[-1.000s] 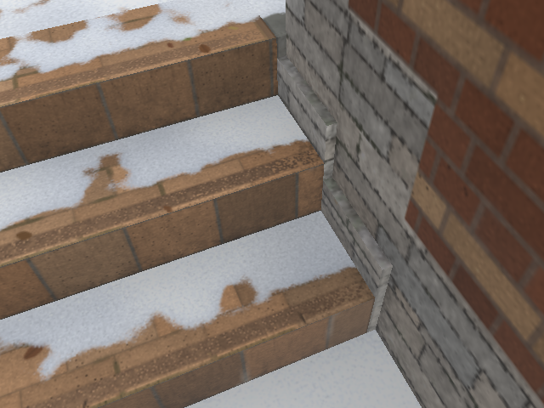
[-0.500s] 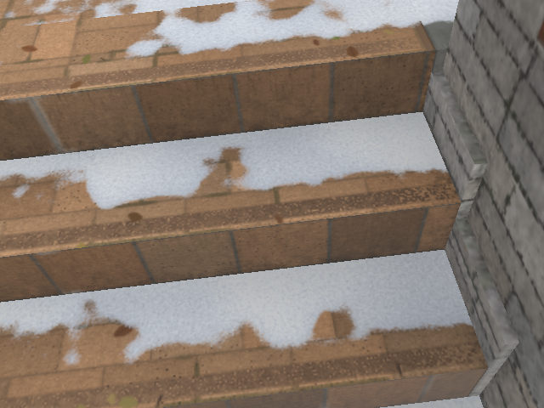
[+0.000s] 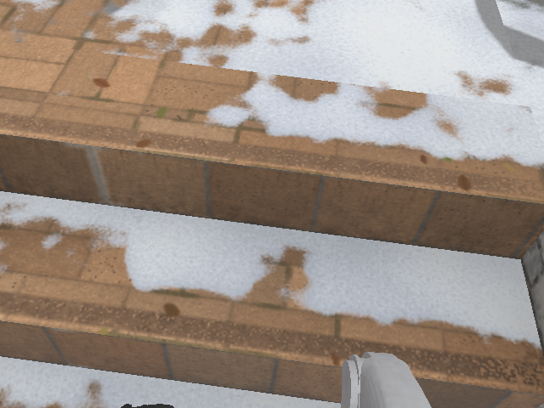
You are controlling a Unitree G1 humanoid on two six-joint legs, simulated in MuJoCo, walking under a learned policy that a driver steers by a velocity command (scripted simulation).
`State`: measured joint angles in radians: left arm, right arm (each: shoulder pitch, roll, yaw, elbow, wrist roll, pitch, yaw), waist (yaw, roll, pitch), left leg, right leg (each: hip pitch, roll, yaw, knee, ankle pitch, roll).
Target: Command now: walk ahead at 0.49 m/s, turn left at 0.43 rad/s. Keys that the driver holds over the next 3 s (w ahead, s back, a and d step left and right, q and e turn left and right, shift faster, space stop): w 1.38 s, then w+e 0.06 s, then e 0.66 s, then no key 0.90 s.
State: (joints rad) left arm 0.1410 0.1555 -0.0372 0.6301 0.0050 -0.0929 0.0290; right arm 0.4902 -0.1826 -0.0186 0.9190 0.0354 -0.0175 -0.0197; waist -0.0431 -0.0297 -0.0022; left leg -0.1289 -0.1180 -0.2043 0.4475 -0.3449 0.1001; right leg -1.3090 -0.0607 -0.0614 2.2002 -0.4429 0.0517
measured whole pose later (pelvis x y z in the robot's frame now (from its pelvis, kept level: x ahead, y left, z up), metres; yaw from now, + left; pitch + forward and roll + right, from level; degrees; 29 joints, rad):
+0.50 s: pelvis +0.29 -0.03 +0.18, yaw +5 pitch +4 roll +1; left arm 0.60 0.10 -0.06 1.11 0.14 -0.09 -0.07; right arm -0.01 -0.14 0.05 0.69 -0.01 -0.04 0.08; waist 0.08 -0.01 -0.10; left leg -1.41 0.03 -0.04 2.14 -0.24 0.26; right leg -0.20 0.00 -0.12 0.41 -0.29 -0.08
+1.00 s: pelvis +0.60 +0.03 +0.34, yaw +4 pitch +4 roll +2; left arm 0.11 0.20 0.00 0.85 0.03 -0.04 -0.08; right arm 0.52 -0.17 0.03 1.18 -0.14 -0.05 0.08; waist -0.01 -0.02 -0.11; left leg -0.28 -0.06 0.13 0.58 -0.38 0.08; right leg -1.38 0.03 0.19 2.30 -0.12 -0.27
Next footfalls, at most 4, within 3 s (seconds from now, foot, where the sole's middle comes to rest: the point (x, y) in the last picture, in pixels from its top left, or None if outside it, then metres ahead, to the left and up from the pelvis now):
0.14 right None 0.29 -0.11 -0.60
0.72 left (207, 292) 0.59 0.11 -0.42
1.20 right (293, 123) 0.88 -0.06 -0.24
1.70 left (193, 47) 1.14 0.16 -0.24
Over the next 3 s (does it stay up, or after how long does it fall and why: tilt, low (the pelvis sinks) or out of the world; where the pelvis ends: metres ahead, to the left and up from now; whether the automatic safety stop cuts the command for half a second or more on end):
stays up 0.99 0.06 0.53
